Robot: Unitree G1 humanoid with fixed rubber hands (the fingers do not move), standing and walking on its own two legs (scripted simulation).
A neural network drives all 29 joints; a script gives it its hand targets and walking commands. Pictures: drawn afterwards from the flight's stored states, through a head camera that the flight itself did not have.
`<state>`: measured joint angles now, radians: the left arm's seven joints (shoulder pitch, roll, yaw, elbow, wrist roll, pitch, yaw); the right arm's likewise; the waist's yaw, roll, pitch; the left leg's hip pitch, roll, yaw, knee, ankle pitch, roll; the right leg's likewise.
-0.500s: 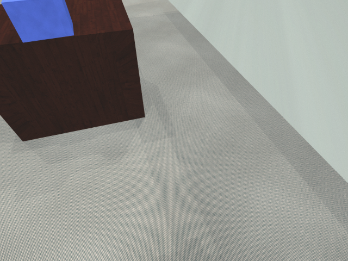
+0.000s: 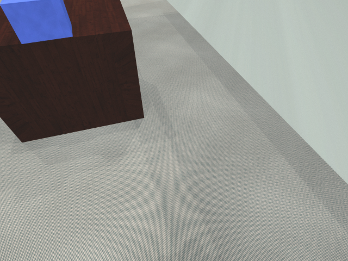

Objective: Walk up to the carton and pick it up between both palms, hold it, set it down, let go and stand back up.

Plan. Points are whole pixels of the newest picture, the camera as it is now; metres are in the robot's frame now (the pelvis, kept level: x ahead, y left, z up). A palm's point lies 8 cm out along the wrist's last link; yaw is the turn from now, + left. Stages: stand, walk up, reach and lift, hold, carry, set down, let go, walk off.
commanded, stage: stand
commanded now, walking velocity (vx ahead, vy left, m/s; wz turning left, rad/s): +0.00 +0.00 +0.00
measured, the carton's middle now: (40, 15) +1.28 +0.73 +0.04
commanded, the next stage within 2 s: walk up in 0.86 s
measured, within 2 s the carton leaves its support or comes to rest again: neither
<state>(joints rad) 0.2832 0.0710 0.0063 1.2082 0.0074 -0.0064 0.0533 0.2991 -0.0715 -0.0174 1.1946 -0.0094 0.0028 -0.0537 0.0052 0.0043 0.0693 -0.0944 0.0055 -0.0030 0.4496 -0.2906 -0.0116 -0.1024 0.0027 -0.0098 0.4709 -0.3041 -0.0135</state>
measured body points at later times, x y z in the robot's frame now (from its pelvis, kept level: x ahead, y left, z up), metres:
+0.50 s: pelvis +0.00 -0.01 +0.00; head +0.02 -0.01 +0.45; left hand -0.03 +0.18 -0.16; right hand -0.02 -0.20 -0.17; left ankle -0.03 +0.13 -0.74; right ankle -0.03 -0.11 -0.74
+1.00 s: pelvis +0.01 -0.02 +0.00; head +0.03 -0.03 +0.45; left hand -0.01 +0.17 -0.16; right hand -0.01 -0.22 -0.17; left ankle -0.03 +0.13 -0.74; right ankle -0.03 -0.11 -0.74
